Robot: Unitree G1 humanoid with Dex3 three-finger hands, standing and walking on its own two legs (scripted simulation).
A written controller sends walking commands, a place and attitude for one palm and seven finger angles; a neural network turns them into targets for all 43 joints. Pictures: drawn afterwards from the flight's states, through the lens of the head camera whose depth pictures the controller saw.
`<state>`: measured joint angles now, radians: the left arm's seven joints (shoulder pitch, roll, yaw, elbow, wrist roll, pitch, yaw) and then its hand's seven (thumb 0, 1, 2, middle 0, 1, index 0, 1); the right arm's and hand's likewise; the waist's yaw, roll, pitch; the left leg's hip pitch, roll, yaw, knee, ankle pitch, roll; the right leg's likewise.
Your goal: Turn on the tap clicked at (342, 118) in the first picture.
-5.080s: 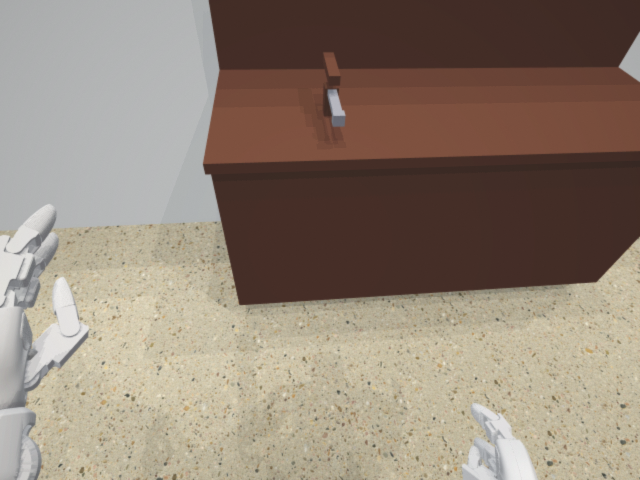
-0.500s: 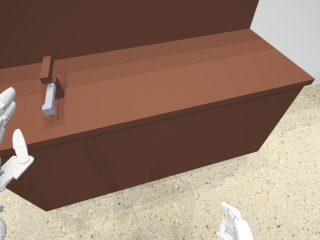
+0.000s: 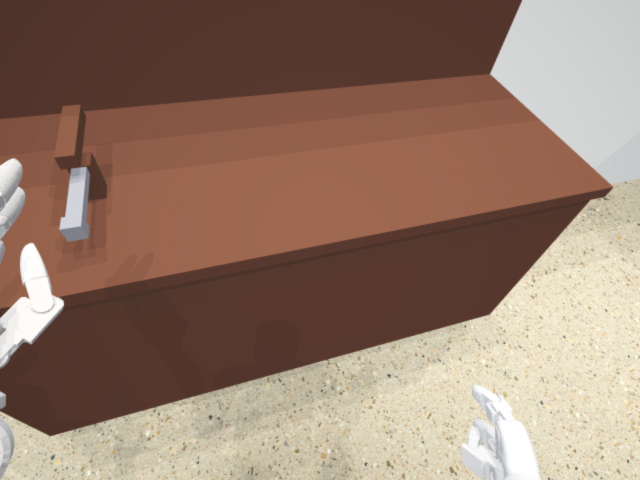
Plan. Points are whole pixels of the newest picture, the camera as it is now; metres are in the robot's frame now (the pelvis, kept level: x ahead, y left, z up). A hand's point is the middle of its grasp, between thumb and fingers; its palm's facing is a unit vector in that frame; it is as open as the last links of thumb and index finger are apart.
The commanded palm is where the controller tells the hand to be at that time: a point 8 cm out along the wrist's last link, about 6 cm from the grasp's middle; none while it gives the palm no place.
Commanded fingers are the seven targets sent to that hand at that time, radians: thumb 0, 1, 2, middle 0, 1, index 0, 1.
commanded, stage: come to a stop and stand still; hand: left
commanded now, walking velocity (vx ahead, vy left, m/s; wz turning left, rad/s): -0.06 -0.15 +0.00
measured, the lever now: (74, 228) +0.42 +0.40 +0.01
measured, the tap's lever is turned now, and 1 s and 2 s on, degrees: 0 0 0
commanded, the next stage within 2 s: look again from close up in 1.56 s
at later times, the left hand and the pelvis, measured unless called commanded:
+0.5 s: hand (101, 392) +0.15 +0.19 +0.17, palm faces +0.39 -0.85 -0.34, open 7.4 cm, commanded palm +0.11 +0.24 +0.18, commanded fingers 0.00 0.90 0.90 -0.20 -0.30 -0.20 -0.30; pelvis -0.06 -0.04 +0.00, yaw -1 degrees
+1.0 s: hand (69, 406) +0.15 +0.21 +0.16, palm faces +0.39 -0.84 -0.37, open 7.4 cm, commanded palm +0.09 +0.25 +0.18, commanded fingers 0.00 0.90 0.90 -0.20 -0.30 -0.20 -0.30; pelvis -0.07 -0.03 +0.00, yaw -2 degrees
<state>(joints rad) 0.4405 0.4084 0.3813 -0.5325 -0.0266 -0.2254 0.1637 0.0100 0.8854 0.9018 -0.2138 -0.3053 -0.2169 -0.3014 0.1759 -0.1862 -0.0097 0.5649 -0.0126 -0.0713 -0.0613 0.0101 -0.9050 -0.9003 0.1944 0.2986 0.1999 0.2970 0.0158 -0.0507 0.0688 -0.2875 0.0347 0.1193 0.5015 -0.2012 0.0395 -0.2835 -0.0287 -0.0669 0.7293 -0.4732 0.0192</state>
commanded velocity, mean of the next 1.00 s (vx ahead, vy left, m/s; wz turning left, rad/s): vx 0.00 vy -0.01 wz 0.00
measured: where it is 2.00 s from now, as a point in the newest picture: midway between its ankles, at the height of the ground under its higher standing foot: outside the picture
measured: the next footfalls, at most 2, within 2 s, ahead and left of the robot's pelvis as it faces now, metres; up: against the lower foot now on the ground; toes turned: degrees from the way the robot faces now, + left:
right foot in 0.22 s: +0.00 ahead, -0.13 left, +0.00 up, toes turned -6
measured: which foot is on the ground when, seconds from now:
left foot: down 0.00-1.00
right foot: up 0.00-0.20, down 0.22-1.00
